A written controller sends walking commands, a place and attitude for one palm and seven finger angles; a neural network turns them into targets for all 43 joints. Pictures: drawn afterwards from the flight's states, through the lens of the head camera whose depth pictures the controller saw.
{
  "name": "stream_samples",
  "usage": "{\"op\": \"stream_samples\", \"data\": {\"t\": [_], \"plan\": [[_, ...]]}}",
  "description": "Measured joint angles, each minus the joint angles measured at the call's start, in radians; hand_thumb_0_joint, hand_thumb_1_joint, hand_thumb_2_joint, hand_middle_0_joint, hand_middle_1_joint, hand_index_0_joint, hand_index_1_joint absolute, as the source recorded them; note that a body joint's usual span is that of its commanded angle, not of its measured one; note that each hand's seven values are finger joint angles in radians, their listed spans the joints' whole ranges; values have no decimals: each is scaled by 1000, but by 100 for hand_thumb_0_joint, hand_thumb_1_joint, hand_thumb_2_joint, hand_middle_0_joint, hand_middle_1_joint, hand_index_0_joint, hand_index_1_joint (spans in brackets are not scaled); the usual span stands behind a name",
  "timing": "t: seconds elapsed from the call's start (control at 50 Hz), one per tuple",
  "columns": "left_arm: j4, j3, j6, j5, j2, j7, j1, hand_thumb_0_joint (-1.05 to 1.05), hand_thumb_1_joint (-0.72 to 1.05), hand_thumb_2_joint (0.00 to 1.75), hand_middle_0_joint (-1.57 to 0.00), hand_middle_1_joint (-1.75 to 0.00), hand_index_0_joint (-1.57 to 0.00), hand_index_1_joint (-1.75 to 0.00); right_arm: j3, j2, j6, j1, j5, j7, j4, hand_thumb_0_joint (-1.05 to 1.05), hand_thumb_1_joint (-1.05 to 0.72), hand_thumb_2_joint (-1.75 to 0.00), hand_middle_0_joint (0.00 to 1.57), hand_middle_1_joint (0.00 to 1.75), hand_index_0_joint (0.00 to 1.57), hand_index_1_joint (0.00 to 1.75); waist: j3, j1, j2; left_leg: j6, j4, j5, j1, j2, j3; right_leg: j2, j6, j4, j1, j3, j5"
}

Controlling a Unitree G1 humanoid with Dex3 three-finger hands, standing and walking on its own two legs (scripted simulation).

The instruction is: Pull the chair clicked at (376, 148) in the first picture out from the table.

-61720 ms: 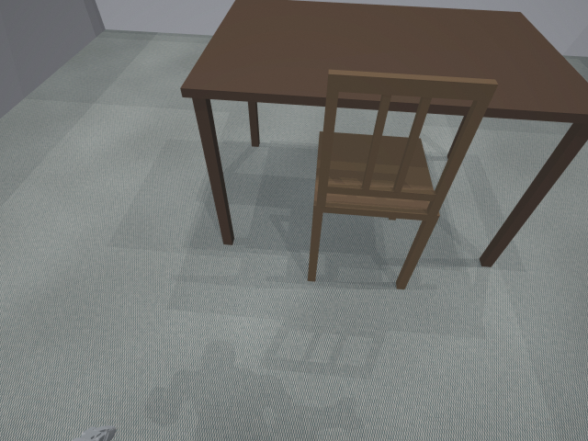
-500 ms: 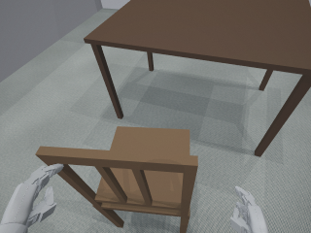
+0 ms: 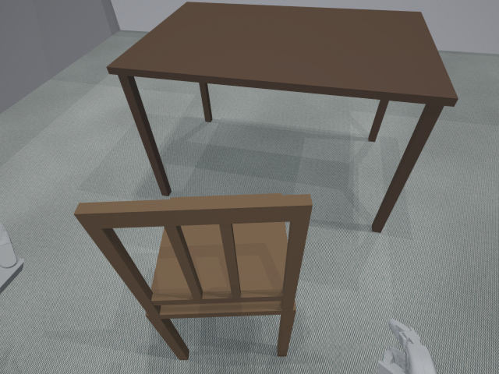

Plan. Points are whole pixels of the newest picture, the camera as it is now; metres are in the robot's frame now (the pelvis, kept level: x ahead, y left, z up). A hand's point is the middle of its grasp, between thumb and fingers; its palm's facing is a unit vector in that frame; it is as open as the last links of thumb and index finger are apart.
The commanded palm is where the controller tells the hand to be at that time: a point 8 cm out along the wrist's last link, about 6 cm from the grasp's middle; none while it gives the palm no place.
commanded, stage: step back with the hand held close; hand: left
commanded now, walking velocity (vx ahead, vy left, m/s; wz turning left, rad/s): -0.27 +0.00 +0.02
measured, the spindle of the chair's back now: (186, 264) +0.35 +0.15 -0.08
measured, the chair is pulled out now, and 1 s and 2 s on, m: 0.55 0.55 0.55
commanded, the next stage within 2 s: stop stepping back and stand still in 0.38 s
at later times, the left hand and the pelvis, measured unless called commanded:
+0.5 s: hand out of the picture +0.12 +0.28 +0.17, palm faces +0.45 -0.77 -0.45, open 7.4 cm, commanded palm +0.05 +0.32 +0.19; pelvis -0.08 +0.02 -0.01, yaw +1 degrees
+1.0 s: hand out of the picture +0.11 +0.28 +0.17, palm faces +0.42 -0.77 -0.48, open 7.4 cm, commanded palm +0.05 +0.31 +0.19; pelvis -0.09 +0.01 +0.01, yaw +1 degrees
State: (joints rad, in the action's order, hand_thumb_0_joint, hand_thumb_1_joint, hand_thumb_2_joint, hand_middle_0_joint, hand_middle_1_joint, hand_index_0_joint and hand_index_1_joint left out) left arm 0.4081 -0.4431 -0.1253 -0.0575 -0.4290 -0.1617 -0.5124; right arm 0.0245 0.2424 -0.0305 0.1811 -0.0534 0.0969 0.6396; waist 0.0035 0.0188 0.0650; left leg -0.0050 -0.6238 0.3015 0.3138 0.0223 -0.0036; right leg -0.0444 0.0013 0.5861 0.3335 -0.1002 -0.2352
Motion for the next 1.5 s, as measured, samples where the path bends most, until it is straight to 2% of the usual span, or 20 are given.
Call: {"op": "stream_samples", "data": {"t": [0.06, 0.1, 0.14, 0.18, 0.26, 0.32, 0.38, 0.42, 0.46, 0.5, 0.56, 0.6, 0.64, 0.66, 0.7, 0.78, 0.88, 1.04, 1.28, 1.5], "plan": [[-7, 33, 24, 21, 36, -1, -23, 1, 89, 89, -20, -30, -22, -31, -23, -15, -5, 31, 12, 8, -7, 1, -90, -90, 20, 30, 19, 30, 11, -7, -37, -6, 32, -40, 0, -11, 22, -10, -12, 5, 18, 23, -42], [36, 49, 24, 34, 37, 2, -35, 2, 89, 89, -20, -30, -21, -31, -35, -28, -26, 55, 21, 9, -20, 1, -90, -90, 20, 30, 19, 30, 30, -6, -55, -13, 37, -58, 13, -17, 14, -8, -13, 5, 15, 35, -39], [95, 48, -2, 42, 14, 9, -41, 2, 89, 89, -21, -31, -21, -31, -44, -42, -52, 76, 27, 7, -24, 1, -90, -90, 20, 30, 20, 30, 40, -10, -75, -14, 27, -70, 39, -26, 0, -8, -15, -3, -9, 52, -11], [140, 24, -48, 47, -5, 14, -42, 2, 88, 89, -21, -31, -21, -31, -49, -52, -79, 74, 35, 3, -16, 1, -90, -90, 20, 30, 20, 30, 59, -25, -74, -12, 12, -76, 62, -18, -7, 2, -30, -16, -2, 49, 14], [156, -41, -109, 40, -39, 18, -40, 2, 88, 89, -21, -31, -21, -31, -49, -64, -111, 57, 38, -7, -7, 1, -90, -90, 20, 30, 20, 30, 82, -42, -54, -8, -9, -85, 87, -4, -14, 15, -22, -12, 13, 43, 29], [116, -54, -120, 30, -30, 16, -26, 2, 88, 89, -21, -31, -21, -31, -45, -62, -119, 43, 38, -12, 1, 1, -90, -90, 20, 30, 20, 30, 74, -51, -36, -10, -38, -38, 106, 3, -6, 18, -18, -6, 27, 45, 36], [87, -26, -102, 22, 6, 7, -8, 1, 88, 89, -21, -31, -21, -31, -40, -47, -120, 28, 47, -18, 9, 1, -90, -90, 20, 30, 20, 30, 59, -56, -35, -9, -88, 84, 138, -6, 2, 10, -12, -4, 51, 55, 49], [89, 1, -85, 22, 27, 1, 4, 1, 88, 89, -21, -31, -21, -31, -37, -32, -113, 15, 52, -24, 17, 1, -90, -90, 20, 30, 20, 30, 57, -53, -43, -9, -130, 100, 139, -14, -1, 3, -15, 5, 65, 63, 56], [110, 21, -75, 22, 35, 0, 11, 2, 88, 89, -21, -31, -21, -31, -33, -18, -103, 9, 53, -26, 15, 1, -90, -90, 20, 30, 20, 30, 50, -39, -51, -14, -94, 93, 113, -13, -17, -3, -22, 18, 83, 59, 58], [135, 21, -83, 30, 23, -2, 17, 2, 88, 89, -21, -31, -21, -31, -28, -16, -97, -1, 51, -18, 9, 1, -90, -90, 20, 30, 20, 30, 65, -29, -71, -11, -60, -45, 116, -15, -13, -9, -22, 36, 98, 59, 41], [142, -10, -102, 43, -9, 2, 2, 2, 88, 89, -21, -31, -21, -31, -13, -31, -104, 6, 44, -11, -11, 1, -90, -90, 20, 30, 20, 30, 74, -12, -67, -10, -46, -85, 120, -1, -28, 26, -19, 165, 108, 77, -112], [140, -31, -107, 42, -31, 8, -13, 2, 88, 89, -21, -31, -21, -31, -7, -46, -114, 29, 36, -15, -19, 1, -90, -90, 20, 30, 20, 30, 60, -3, -58, -9, -19, -91, 121, 7, -46, 43, -14, 151, 52, 74, -144], [150, -61, -109, 34, -57, 9, -47, 2, 88, 89, -21, -31, -21, -31, -15, -57, -122, 53, 32, -21, -23, 1, -90, -90, 20, 30, 20, 30, 35, -12, -71, -3, -4, -101, 128, 7, -40, 38, -6, 5, -43, 72, -122], [149, -68, -114, 32, -58, 11, -55, 2, 88, 89, -21, -31, -21, -31, -21, -57, -127, 55, 33, -24, -18, 1, -90, -90, 20, 30, 20, 30, 34, -21, -68, 0, -7, -101, 131, 15, -36, 44, -10, -47, -61, 75, -60], [131, -54, -114, 28, -42, 16, -44, 2, 88, 89, -21, -31, -21, -31, -28, -51, -136, 50, 36, -25, 5, 1, -90, -90, 20, 30, 20, 30, 48, -25, -49, 2, -6, -78, 120, 26, -42, 55, -23, -76, -80, 70, -12], [102, -3, -81, 24, -1, 18, -32, 2, 88, 89, -21, -31, -21, -31, -37, -46, -138, 56, 39, -24, 31, 1, -90, -90, 20, 30, 20, 30, 43, -29, -47, 0, 34, -81, 86, 20, -32, 47, -30, -93, -100, 78, -10], [82, 33, -60, 29, 18, 22, -35, 2, 88, 89, -21, -31, -21, -31, -37, -51, -145, 59, 34, -13, 34, 1, -90, -90, 20, 30, 20, 30, 37, -19, -49, 2, 80, -128, 39, 17, -25, 42, -30, -113, -135, 83, -8], [70, 21, -77, 28, -1, 24, -36, 2, 88, 89, -21, -31, -21, -31, -34, -50, -156, 49, 34, -16, 26, 1, -90, -90, 20, 30, 20, 30, 34, -19, -44, 8, 117, -151, 13, 25, -26, 51, -28, -158, -164, 85, 9], [52, 35, -65, 25, 12, 31, -34, 2, 88, 89, -21, -31, -21, -31, -28, -43, -142, 35, 32, -17, 28, 1, -90, -90, 20, 30, 20, 30, 35, -25, -58, 14, 144, -132, -21, 18, -16, 42, -28, -185, -196, 92, -9], [66, 34, -63, 14, -5, 42, -42, 2, 88, 89, -21, -31, -21, -31, -26, -50, -117, 5, 27, -24, 17, 1, -90, -90, 20, 30, 20, 30, 42, -28, -70, 13, 167, -117, -54, 12, -2, 33, -31, -207, -225, 103, -22]]}}
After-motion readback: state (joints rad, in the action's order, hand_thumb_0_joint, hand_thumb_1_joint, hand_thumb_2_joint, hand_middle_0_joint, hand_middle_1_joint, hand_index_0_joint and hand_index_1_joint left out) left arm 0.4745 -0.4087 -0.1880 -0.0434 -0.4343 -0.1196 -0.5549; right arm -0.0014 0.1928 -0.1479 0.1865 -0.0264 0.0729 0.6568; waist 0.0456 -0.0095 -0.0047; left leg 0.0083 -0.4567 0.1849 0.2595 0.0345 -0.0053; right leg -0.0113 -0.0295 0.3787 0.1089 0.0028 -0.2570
